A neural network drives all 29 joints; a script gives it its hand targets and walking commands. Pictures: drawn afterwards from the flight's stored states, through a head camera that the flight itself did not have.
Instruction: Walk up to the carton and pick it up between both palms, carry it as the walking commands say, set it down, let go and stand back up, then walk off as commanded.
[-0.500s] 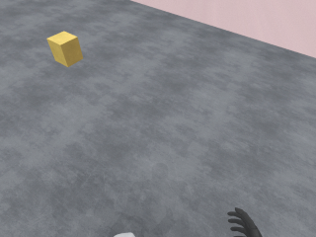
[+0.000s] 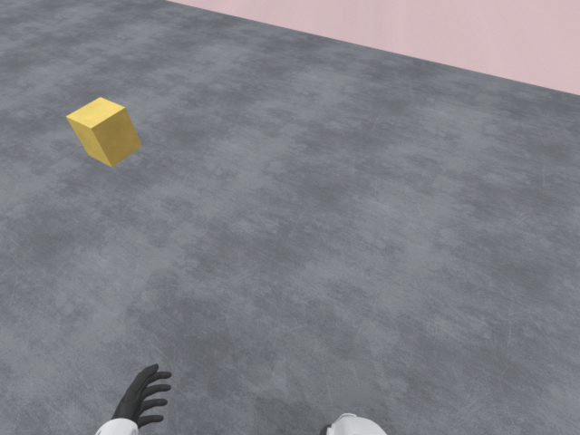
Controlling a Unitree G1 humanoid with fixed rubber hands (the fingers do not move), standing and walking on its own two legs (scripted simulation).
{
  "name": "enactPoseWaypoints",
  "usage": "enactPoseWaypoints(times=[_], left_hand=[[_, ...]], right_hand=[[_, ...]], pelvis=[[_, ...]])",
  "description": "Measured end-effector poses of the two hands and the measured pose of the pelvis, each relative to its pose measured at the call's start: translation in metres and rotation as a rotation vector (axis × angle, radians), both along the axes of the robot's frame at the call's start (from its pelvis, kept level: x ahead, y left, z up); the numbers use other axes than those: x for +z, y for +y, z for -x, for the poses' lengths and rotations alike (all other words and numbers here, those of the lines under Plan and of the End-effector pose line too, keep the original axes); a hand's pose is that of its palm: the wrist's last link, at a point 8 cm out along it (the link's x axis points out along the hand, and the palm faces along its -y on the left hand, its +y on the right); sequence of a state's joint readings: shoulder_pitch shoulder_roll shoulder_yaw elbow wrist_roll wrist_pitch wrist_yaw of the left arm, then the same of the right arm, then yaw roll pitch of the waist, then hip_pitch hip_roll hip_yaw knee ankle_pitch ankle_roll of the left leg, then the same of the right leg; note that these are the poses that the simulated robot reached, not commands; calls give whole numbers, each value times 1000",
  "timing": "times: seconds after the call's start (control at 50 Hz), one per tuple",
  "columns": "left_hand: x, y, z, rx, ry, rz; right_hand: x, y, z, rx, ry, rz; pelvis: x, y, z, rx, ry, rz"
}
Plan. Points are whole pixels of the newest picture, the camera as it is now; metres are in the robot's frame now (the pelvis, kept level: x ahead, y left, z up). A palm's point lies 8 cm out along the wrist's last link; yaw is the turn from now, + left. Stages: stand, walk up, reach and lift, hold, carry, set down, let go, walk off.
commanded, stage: walk up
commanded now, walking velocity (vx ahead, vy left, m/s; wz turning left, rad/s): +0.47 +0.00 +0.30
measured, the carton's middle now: (106, 132) +1.71 +0.84 -0.63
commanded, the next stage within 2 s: none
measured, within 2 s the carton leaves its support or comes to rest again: neither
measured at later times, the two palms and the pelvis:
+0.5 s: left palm out of the picture +0.10 +0.19 -0.12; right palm (352, 244) +0.46 -0.16 -0.09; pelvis +0.24 +0.02 +0.01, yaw +5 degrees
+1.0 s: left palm (149, 197) +0.65 +0.27 -0.10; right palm (371, 284) +0.39 -0.19 -0.14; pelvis +0.51 +0.03 +0.00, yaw +5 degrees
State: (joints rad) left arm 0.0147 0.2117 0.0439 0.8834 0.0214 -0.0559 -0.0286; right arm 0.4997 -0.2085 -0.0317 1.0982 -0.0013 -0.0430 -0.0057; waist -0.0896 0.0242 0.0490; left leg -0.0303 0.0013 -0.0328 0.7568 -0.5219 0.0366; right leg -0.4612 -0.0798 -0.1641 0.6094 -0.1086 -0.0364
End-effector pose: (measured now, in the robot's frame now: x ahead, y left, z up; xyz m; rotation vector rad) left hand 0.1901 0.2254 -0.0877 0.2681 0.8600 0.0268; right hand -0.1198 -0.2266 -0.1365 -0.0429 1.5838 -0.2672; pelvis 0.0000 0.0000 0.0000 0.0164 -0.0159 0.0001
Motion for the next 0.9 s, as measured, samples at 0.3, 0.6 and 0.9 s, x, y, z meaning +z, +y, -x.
enactPoseWaypoints(times=[0.3,0.6,0.9], left_hand=[[-15,-32,149,395,560,87],[-42,11,-19,392,544,161],[1,66,-398,95,126,-11]], right_hand=[[53,-20,-422,373,-566,1],[27,68,-560,405,-525,-24],[11,36,-466,30,-3,14]], pelvis=[[32,-22,-138,64,-36,14],[14,41,-283,86,-33,14],[16,45,-446,59,-10,-27]])
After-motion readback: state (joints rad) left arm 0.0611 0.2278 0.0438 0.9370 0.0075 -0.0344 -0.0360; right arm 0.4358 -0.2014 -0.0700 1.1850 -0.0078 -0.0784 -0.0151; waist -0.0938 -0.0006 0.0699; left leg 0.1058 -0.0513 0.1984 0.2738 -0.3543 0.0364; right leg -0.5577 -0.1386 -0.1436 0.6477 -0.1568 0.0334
